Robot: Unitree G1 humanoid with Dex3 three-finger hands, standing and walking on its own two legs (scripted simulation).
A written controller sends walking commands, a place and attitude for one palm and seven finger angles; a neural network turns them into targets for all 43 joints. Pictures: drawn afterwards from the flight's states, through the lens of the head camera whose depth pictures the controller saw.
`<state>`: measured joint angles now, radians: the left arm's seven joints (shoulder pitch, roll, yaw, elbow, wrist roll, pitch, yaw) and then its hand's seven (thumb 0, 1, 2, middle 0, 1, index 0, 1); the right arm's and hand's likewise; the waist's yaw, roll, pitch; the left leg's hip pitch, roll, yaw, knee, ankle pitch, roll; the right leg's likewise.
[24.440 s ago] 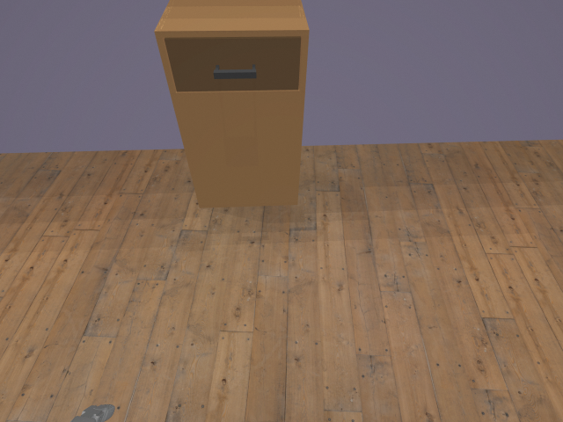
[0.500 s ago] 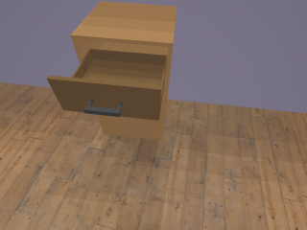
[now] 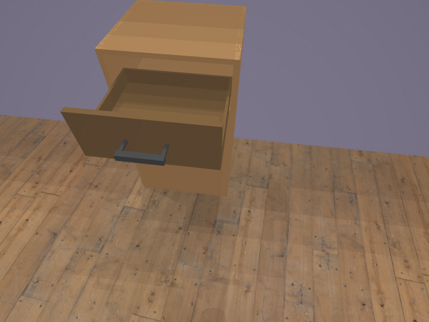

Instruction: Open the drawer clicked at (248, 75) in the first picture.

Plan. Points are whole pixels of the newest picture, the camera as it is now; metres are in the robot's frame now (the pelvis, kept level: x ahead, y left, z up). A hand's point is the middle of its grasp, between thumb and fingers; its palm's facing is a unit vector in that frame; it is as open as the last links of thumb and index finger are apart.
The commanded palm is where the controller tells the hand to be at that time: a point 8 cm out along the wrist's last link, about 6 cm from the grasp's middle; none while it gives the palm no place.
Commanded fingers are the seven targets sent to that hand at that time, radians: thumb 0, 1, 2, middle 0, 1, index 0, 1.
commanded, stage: stand and wait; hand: left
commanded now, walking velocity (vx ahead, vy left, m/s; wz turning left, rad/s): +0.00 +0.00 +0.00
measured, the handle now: (142, 151) +0.54 +0.23 -0.07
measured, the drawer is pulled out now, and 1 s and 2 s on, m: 0.29 0.29 0.29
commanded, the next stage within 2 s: none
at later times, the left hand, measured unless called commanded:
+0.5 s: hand out of the picture +0.01 +0.17 -0.17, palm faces +0.03 -0.98 -0.21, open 7.3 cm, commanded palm none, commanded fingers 0.00 0.90 0.90 -0.20 -0.30 -0.20 -0.30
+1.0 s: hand out of the picture +0.03 +0.17 -0.17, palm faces +0.02 -0.97 -0.22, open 7.3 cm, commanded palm none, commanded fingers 0.00 0.90 0.90 -0.20 -0.30 -0.20 -0.30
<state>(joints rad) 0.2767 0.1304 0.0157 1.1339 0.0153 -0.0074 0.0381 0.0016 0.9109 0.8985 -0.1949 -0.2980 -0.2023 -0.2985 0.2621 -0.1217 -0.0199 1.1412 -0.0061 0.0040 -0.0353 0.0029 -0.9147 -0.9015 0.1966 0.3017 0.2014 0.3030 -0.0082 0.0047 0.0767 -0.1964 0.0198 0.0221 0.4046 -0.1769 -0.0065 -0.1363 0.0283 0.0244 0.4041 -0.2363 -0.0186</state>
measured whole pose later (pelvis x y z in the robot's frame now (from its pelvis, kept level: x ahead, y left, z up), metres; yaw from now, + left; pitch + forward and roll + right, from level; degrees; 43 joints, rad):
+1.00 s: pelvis +0.02 -0.01 +0.00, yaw +0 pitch -1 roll +0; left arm 0.23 0.18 0.03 1.13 0.02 -0.01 0.03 0.00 0.91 0.90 -0.20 -0.30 -0.20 -0.30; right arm 0.21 -0.17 -0.02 1.14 -0.01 0.00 -0.03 0.00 -0.91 -0.90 0.20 0.30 0.20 0.30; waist -0.01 0.00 0.08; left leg -0.16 0.04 0.02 0.37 -0.18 -0.02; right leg -0.10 0.04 0.02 0.36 -0.23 -0.03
